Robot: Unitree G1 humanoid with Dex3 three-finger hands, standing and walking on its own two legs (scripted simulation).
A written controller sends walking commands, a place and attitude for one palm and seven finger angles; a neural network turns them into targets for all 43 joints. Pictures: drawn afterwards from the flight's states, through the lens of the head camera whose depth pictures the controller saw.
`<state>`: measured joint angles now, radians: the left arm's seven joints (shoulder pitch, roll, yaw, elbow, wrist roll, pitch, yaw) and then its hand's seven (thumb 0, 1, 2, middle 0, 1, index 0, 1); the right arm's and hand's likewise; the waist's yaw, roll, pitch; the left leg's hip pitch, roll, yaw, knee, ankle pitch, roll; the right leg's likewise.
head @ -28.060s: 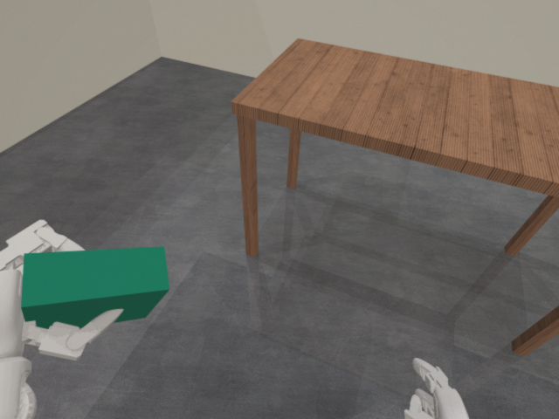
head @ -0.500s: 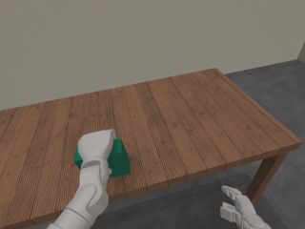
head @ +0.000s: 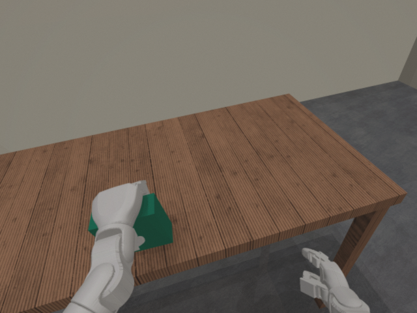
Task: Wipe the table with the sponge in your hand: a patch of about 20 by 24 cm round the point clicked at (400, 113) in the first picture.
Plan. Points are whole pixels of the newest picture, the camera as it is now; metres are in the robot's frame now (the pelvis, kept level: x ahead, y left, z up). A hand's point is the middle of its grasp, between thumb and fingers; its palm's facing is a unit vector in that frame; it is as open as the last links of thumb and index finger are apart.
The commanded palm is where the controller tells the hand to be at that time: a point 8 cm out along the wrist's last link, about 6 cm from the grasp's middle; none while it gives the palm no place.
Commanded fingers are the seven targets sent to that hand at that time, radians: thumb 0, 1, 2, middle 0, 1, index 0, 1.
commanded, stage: slide back across to the middle lane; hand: left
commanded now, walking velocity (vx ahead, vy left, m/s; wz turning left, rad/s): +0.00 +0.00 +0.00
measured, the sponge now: (138, 231) +0.27 +0.19 +0.03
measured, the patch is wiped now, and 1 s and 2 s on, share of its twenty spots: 1.00 1.00 1.00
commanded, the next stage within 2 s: wipe forward along the middle lane in 0.36 s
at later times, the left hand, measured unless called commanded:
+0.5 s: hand (109, 225) +0.25 +0.23 +0.08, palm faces +0.08 -0.18 -0.98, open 8.9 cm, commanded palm +0.21 +0.24 +0.12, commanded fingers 0.00 0.10 1.30 -1.20 -1.60 -1.20 -1.60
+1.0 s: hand (103, 217) +0.27 +0.26 +0.07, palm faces -0.02 -0.08 -1.00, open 9.0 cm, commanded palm +0.26 +0.26 +0.10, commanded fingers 0.00 0.10 1.30 -1.20 -1.60 -1.20 -1.60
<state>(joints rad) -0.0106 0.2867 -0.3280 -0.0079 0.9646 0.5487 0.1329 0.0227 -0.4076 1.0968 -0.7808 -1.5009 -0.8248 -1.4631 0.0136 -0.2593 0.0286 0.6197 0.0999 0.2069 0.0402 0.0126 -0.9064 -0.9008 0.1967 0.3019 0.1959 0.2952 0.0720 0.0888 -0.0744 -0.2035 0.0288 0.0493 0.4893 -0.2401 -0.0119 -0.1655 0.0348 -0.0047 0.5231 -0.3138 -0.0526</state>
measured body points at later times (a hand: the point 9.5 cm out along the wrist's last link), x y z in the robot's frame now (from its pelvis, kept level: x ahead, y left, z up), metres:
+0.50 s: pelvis +0.00 -0.01 +0.00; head -0.03 -0.05 +0.45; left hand +0.24 +0.23 +0.13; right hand +0.24 -0.22 -0.07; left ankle +0.02 +0.13 -0.74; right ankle -0.02 -0.09 -0.74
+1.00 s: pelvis -0.01 -0.01 +0.00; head -0.04 -0.05 +0.45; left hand +0.27 +0.26 +0.12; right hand +0.21 -0.23 -0.09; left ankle +0.02 +0.13 -0.74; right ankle -0.02 -0.09 -0.74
